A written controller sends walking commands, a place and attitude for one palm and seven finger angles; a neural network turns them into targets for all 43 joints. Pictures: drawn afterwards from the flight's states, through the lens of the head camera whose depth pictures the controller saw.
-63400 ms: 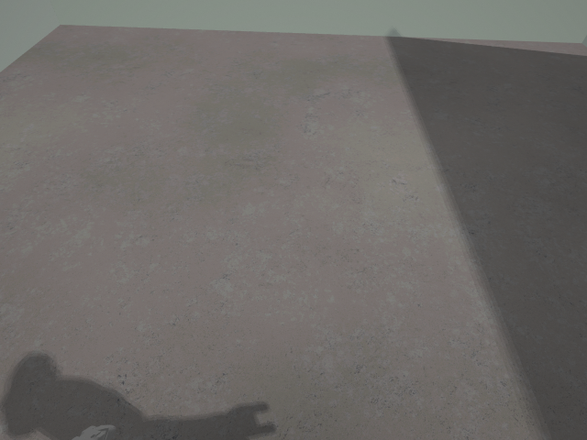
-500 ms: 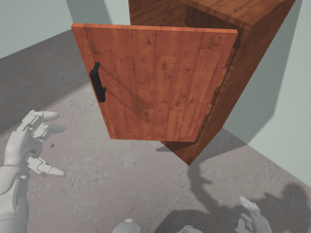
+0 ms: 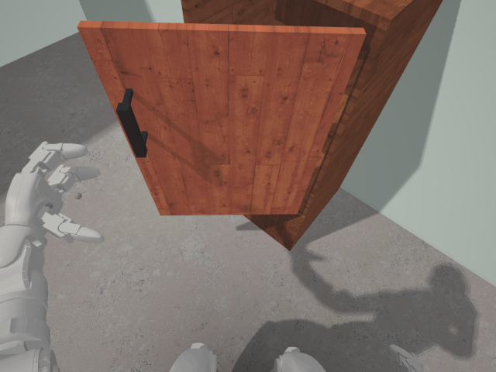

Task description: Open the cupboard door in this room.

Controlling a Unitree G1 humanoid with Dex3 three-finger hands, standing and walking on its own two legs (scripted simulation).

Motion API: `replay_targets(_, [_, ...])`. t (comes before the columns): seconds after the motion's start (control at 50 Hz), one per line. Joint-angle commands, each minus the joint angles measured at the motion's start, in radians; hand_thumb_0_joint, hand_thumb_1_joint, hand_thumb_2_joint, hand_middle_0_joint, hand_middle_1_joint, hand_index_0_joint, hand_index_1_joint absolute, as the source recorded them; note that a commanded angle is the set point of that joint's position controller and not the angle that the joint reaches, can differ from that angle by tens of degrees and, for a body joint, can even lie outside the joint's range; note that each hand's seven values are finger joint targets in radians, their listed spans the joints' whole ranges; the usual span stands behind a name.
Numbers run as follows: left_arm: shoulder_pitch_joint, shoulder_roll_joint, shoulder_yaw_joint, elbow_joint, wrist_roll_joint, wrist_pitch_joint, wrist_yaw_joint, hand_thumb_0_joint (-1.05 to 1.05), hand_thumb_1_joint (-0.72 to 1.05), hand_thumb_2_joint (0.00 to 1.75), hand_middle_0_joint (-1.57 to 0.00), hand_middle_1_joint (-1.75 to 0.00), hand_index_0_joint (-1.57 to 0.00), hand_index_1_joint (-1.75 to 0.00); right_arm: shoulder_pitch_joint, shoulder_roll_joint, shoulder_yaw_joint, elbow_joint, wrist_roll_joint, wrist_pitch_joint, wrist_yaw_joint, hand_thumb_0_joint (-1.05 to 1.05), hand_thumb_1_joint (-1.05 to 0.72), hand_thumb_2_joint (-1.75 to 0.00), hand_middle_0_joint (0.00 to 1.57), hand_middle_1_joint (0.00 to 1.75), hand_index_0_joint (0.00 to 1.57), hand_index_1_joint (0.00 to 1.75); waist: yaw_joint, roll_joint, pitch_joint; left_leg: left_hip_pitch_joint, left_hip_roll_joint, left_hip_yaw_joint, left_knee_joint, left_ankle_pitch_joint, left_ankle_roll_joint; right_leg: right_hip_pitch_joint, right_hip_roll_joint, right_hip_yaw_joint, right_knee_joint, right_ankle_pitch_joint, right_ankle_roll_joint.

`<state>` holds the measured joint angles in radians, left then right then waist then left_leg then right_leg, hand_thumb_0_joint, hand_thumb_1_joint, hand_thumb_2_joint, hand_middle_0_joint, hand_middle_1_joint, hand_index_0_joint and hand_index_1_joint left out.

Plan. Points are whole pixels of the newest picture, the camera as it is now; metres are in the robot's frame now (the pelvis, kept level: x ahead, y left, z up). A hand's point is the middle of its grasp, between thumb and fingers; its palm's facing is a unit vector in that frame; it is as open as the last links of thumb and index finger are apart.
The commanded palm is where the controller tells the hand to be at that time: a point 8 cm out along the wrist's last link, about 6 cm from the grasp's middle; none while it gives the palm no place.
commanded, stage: move the hooked fingers beside the handle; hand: left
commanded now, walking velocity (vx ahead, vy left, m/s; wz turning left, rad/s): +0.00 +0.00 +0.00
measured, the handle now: (135, 124) +0.53 +0.22 +0.04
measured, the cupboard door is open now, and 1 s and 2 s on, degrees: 42 42 41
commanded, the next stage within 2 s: slide the fingers in behind the handle in 1.74 s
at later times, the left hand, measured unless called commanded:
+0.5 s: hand (96, 163) +0.43 +0.26 +0.05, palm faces +0.03 -1.00 -0.02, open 14.0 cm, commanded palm +0.41 +0.31 +0.05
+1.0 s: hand (99, 139) +0.48 +0.27 +0.06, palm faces +0.04 -1.00 -0.01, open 14.0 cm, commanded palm +0.46 +0.32 +0.05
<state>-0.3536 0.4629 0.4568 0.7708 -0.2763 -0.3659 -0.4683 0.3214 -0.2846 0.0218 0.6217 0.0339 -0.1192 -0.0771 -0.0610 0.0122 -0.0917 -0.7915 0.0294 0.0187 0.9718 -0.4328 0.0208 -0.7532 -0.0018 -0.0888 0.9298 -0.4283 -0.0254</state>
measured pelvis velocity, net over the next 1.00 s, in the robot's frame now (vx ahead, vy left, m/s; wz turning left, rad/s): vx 0.00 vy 0.01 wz -0.04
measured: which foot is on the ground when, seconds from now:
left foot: down 0.00-1.00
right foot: down 0.00-1.00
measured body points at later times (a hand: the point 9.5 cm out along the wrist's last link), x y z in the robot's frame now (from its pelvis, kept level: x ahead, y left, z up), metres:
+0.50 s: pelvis +0.00 +0.01 -0.01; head +0.10 +0.02 +0.43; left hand +0.43 +0.31 +0.06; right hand +0.06 -0.27 -0.12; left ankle +0.02 +0.10 -0.68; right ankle +0.01 -0.11 -0.68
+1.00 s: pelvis +0.00 +0.01 -0.02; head +0.12 +0.03 +0.41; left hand +0.47 +0.32 +0.06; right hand +0.01 -0.27 -0.12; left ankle +0.02 +0.10 -0.68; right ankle +0.01 -0.11 -0.68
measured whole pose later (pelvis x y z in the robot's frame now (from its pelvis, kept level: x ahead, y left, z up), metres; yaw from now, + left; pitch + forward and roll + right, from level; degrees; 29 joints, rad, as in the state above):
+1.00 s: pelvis +0.00 +0.01 -0.02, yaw -2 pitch +21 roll -3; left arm -0.80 0.67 0.53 1.18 -0.14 -0.39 -0.43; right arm 0.37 -0.29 0.04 0.62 0.01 0.04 -0.05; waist -0.16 0.01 -0.10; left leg -0.98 0.06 0.02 1.08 -0.47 0.03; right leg -0.93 0.02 -0.08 1.00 -0.44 -0.02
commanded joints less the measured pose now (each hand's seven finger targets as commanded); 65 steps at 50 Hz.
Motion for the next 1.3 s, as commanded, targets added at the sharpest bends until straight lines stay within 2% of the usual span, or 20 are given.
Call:
replay_targets(0.0, [-0.328, 0.273, 0.045, -0.173, -0.005, -0.079, 0.01, 0.0, -0.5, 0.3, -0.3, -1.2, -0.3, -1.2, 0.054, -0.159, -0.06, -0.1, -0.001, -0.023, -0.01, 0.0, -0.9, -0.9, 0.2, 0.3, 0.2, 0.3, -0.001, 0.088, -0.351, 0.236, -0.016, -0.054, -0.122, 0.284, 0.007, 0.125, 0.022, 0.062, -0.107, 0.243, 0.002])
replay_targets(0.06, [-0.357, 0.321, 0.087, -0.098, 0.003, -0.069, 0.023, 0.0, -0.5, 0.3, -0.3, -1.2, -0.3, -1.2, 0.066, -0.166, -0.061, -0.094, -0.002, -0.005, -0.01, 0.0, -0.9, -0.9, 0.2, 0.3, 0.2, 0.3, -0.001, 0.042, -0.328, 0.178, -0.018, -0.045, -0.119, 0.244, 0.01, 0.138, 0.019, 0.069, -0.113, 0.227, 0.007])
replay_targets(0.1, [-0.415, 0.336, 0.082, -0.102, 0.018, -0.078, 0.023, 0.0, -0.5, 0.3, -0.3, -1.2, -0.3, -1.2, 0.071, -0.163, -0.057, -0.095, -0.005, 0.004, -0.008, 0.0, -0.9, -0.9, 0.2, 0.3, 0.2, 0.3, 0.0, 0.099, -0.356, 0.191, -0.019, -0.044, -0.109, 0.266, 0.009, 0.135, 0.02, 0.072, -0.098, 0.243, 0.002])
replay_targets(0.18, [-0.452, 0.342, 0.082, -0.065, 0.022, -0.093, 0.022, 0.0, -0.5, 0.3, -0.3, -1.2, -0.3, -1.2, 0.085, -0.165, -0.059, -0.097, -0.008, 0.022, -0.003, 0.0, -0.9, -0.9, 0.2, 0.3, 0.2, 0.3, -0.008, 0.073, -0.367, 0.191, -0.014, -0.049, -0.094, 0.293, 0.01, 0.125, 0.028, 0.068, -0.086, 0.26, 0.0])
replay_targets(0.22, [-0.48, 0.332, 0.066, -0.056, 0.032, -0.098, 0.018, 0.0, -0.5, 0.3, -0.3, -1.2, -0.3, -1.2, 0.091, -0.164, -0.06, -0.093, -0.008, 0.032, 0.0, 0.0, -0.9, -0.9, 0.2, 0.3, 0.2, 0.3, -0.014, 0.123, -0.389, 0.222, -0.011, -0.051, -0.091, 0.306, 0.006, 0.094, 0.028, 0.066, -0.081, 0.258, 0.001])
replay_targets(0.24, [-0.484, 0.312, 0.053, -0.032, 0.03, -0.094, 0.017, 0.0, -0.5, 0.3, -0.3, -1.2, -0.3, -1.2, 0.095, -0.164, -0.061, -0.091, -0.007, 0.035, 0.002, 0.0, -0.9, -0.9, 0.2, 0.3, 0.2, 0.3, -0.02, 0.097, -0.376, 0.22, -0.01, -0.053, -0.09, 0.302, 0.007, 0.082, 0.029, 0.062, -0.083, 0.252, 0.002])
replay_targets(0.3, [-0.519, 0.359, 0.082, 0.013, 0.037, -0.093, 0.018, 0.0, -0.5, 0.3, -0.3, -1.2, -0.3, -1.2, 0.11, -0.174, -0.061, -0.085, -0.009, 0.052, 0.002, 0.0, -0.9, -0.9, 0.2, 0.3, 0.2, 0.3, -0.02, 0.068, -0.378, 0.201, -0.007, -0.059, -0.083, 0.305, 0.008, 0.074, 0.033, 0.059, -0.074, 0.249, 0.001])
replay_targets(0.36, [-0.581, 0.33, 0.041, 0.013, 0.052, -0.095, 0.026, 0.0, -0.5, 0.3, -0.3, -1.2, -0.3, -1.2, 0.114, -0.171, -0.062, -0.081, -0.009, 0.063, 0.006, 0.0, -0.9, -0.9, 0.2, 0.3, 0.2, 0.3, -0.031, 0.13, -0.378, 0.235, -0.004, -0.065, -0.08, 0.312, 0.004, 0.025, 0.031, 0.054, -0.072, 0.231, 0.0])
replay_targets(0.42, [-0.628, 0.363, 0.062, 0.039, 0.062, -0.104, 0.044, 0.0, -0.5, 0.3, -0.3, -1.2, -0.3, -1.2, 0.13, -0.176, -0.063, -0.072, -0.012, 0.077, 0.006, 0.0, -0.9, -0.9, 0.2, 0.3, 0.2, 0.3, -0.041, 0.1, -0.4, 0.234, -0.001, -0.071, -0.068, 0.311, 0.005, 0.012, 0.035, 0.054, -0.065, 0.226, 0.002])
replay_targets(0.46, [-0.65, 0.348, 0.047, 0.031, 0.069, -0.112, 0.054, 0.0, -0.5, 0.3, -0.3, -1.2, -0.3, -1.2, 0.129, -0.172, -0.061, -0.071, -0.014, 0.081, 0.01, 0.0, -0.9, -0.9, 0.2, 0.3, 0.2, 0.3, -0.038, 0.141, -0.422, 0.253, -0.002, -0.073, -0.067, 0.318, 0.002, 0.007, 0.034, 0.053, -0.061, 0.223, 0.001])
replay_targets(0.52, [-0.659, 0.384, 0.072, 0.078, 0.079, -0.109, 0.063, 0.0, -0.5, 0.3, -0.3, -1.2, -0.3, -1.2, 0.143, -0.177, -0.059, -0.067, -0.016, 0.097, 0.011, 0.0, -0.9, -0.9, 0.2, 0.3, 0.2, 0.3, -0.043, 0.099, -0.422, 0.229, 0.0, -0.073, -0.057, 0.328, 0.005, 0.015, 0.039, 0.054, -0.055, 0.237, 0.003])
replay_targets(0.6, [-0.67, 0.421, 0.093, 0.077, 0.092, -0.111, 0.065, 0.0, -0.5, 0.3, -0.3, -1.2, -0.3, -1.2, 0.158, -0.179, -0.059, -0.072, -0.02, 0.114, 0.014, 0.0, -0.9, -0.9, 0.2, 0.3, 0.2, 0.3, -0.032, 0.128, -0.467, 0.241, 0.0, -0.071, -0.049, 0.384, 0.003, 0.034, 0.041, 0.055, -0.043, 0.28, 0.001])
replay_targets(0.72, [-0.741, 0.407, 0.06, 0.154, 0.098, -0.1, 0.062, 0.0, -0.5, 0.3, -0.3, -1.2, -0.3, -1.2, 0.165, -0.182, -0.054, -0.063, -0.017, 0.134, 0.014, 0.0, -0.9, -0.9, 0.2, 0.3, 0.2, 0.3, -0.067, 0.104, -0.387, 0.171, 0.001, -0.065, -0.045, 0.302, 0.011, -0.003, 0.042, 0.06, -0.054, 0.234, 0.005])
replay_targets(0.92, [-0.836, 0.539, 0.114, 0.213, 0.12, -0.098, 0.04, 0.0, -0.5, 0.3, -0.3, -1.2, -0.3, -1.2, 0.196, -0.196, -0.045, -0.053, -0.024, 0.147, 0.01, 0.0, -0.9, -0.9, 0.2, 0.3, 0.2, 0.3, -0.084, 0.136, -0.446, 0.133, 0.003, -0.063, -0.004, 0.316, 0.016, 0.004, 0.047, 0.074, -0.036, 0.26, 0.008])
replay_targets(0.98, [-0.774, 0.516, 0.106, 0.219, 0.11, -0.089, 0.019, 0.0, -0.5, 0.3, -0.3, -1.2, -0.3, -1.2, 0.205, -0.195, -0.046, -0.068, -0.025, 0.153, 0.016, 0.0, -0.9, -0.9, 0.2, 0.3, 0.2, 0.3, -0.067, 0.153, -0.467, 0.153, 0.002, -0.061, -0.006, 0.346, 0.015, 0.015, 0.052, 0.069, -0.031, 0.278, 0.002])
replay_targets(1.06, [-0.786, 0.496, 0.091, 0.206, 0.101, -0.079, 0.011, 0.0, -0.5, 0.3, -0.3, -1.2, -0.3, -1.2, 0.202, -0.195, -0.048, -0.067, -0.023, 0.162, 0.019, 0.0, -0.9, -0.9, 0.2, 0.3, 0.2, 0.3, -0.08, 0.145, -0.445, 0.149, 0.006, -0.062, -0.008, 0.319, 0.016, -0.013, 0.052, 0.066, -0.042, 0.251, 0.008])
replay_targets(1.12, [-0.804, 0.521, 0.116, 0.14, 0.1, -0.099, 0.018, 0.0, -0.5, 0.3, -0.3, -1.2, -0.3, -1.2, 0.208, -0.197, -0.054, -0.065, -0.028, 0.163, 0.02, 0.0, -0.9, -0.9, 0.2, 0.3, 0.2, 0.3, -0.065, 0.203, -0.506, 0.216, 0.008, -0.072, -0.007, 0.366, 0.009, -0.026, 0.052, 0.059, -0.033, 0.258, 0.002])
replay_targets(1.16, [-0.789, 0.501, 0.108, 0.117, 0.099, -0.104, 0.029, 0.0, -0.5, 0.3, -0.3, -1.2, -0.3, -1.2, 0.208, -0.193, -0.056, -0.062, -0.027, 0.166, 0.021, 0.0, -0.9, -0.9, 0.2, 0.3, 0.2, 0.3, -0.067, 0.185, -0.514, 0.236, 0.009, -0.076, -0.008, 0.395, 0.008, -0.021, 0.054, 0.055, -0.033, 0.272, 0.004])
replay_targets(1.24, [-0.783, 0.493, 0.101, 0.175, 0.104, -0.086, 0.041, 0.0, -0.5, 0.3, -0.3, -1.2, -0.3, -1.2, 0.206, -0.197, -0.053, -0.056, -0.025, 0.171, 0.022, 0.0, -0.9, -0.9, 0.2, 0.3, 0.2, 0.3, -0.079, 0.147, -0.424, 0.191, 0.011, -0.079, -0.021, 0.335, 0.01, -0.047, 0.056, 0.049, -0.044, 0.228, 0.004])
replay_targets(1.28, [-0.811, 0.504, 0.107, 0.131, 0.107, -0.097, 0.046, 0.0, -0.5, 0.3, -0.3, -1.2, -0.3, -1.2, 0.202, -0.197, -0.053, -0.063, -0.027, 0.169, 0.019, 0.0, -0.9, -0.9, 0.2, 0.3, 0.2, 0.3, -0.075, 0.177, -0.453, 0.218, 0.01, -0.082, -0.019, 0.349, 0.008, -0.049, 0.056, 0.048, -0.036, 0.231, -0.002])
